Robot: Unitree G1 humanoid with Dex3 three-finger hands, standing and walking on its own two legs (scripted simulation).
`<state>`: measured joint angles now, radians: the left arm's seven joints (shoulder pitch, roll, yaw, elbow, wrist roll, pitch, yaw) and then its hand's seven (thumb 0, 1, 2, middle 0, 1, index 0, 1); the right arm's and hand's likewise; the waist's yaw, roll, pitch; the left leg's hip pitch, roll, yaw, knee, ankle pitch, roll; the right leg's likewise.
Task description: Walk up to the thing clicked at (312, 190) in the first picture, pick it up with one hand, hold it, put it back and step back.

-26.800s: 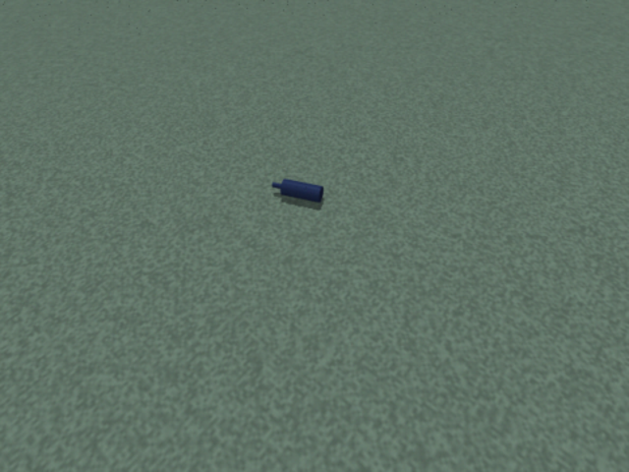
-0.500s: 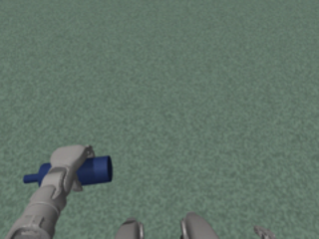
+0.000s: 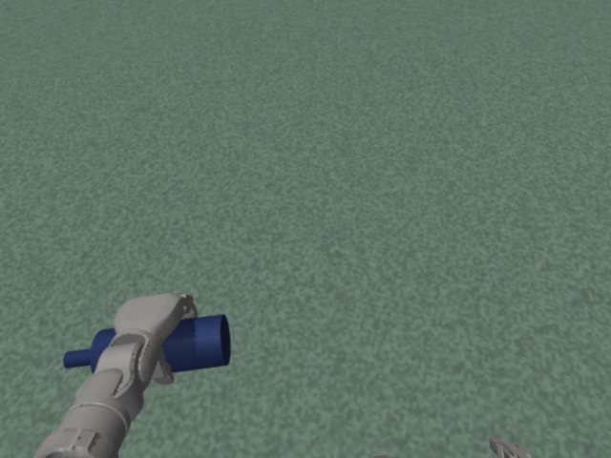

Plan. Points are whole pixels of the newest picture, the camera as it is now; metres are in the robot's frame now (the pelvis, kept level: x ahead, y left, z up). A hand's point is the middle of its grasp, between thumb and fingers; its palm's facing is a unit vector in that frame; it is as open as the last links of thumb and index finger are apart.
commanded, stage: hold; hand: left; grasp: from above
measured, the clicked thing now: (147, 349) +0.32 +0.26 -0.10
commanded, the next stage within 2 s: crouch in 1.82 s
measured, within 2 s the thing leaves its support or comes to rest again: neither
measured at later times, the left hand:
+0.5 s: hand (157, 338) +0.31 +0.21 -0.03, palm faces -0.46 -0.04 -0.89, open 10.4 cm
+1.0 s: hand (157, 341) +0.29 +0.21 -0.01, palm faces -0.46 -0.04 -0.89, open 10.4 cm
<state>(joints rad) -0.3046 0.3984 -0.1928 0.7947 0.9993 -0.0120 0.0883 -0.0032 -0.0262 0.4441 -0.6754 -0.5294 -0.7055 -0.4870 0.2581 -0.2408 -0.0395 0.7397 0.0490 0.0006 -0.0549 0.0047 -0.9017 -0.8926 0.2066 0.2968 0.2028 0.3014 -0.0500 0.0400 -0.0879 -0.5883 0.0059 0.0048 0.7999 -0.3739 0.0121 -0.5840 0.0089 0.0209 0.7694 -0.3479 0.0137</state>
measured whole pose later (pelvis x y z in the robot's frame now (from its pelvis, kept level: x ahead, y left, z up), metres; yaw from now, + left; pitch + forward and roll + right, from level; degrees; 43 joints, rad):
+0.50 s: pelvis +0.01 +0.00 +0.02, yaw +0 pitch +5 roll +0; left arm -0.25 0.41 -0.20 0.68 1.00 -0.03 0.00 0.00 -0.02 0.43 -0.67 -0.52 -0.70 -0.48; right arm 0.23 -0.25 -0.04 0.70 0.06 0.04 -0.06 0.01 -0.90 -0.89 0.21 0.30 0.20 0.30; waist -0.02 0.05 -0.06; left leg -0.43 0.00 0.02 0.66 -0.32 0.01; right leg -0.44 0.01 0.03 0.66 -0.31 0.01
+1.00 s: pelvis +0.00 -0.01 +0.02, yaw +0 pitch +2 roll +0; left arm -0.23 0.41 -0.20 0.62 0.99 -0.04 -0.04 0.00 -0.03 0.45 -0.67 -0.55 -0.70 -0.51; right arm 0.21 -0.26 -0.03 0.68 0.07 0.05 -0.07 0.01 -0.91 -0.89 0.20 0.30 0.20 0.30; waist -0.01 0.05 -0.03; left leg -0.33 0.00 0.02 0.56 -0.27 0.00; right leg -0.35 0.01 0.03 0.58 -0.27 0.00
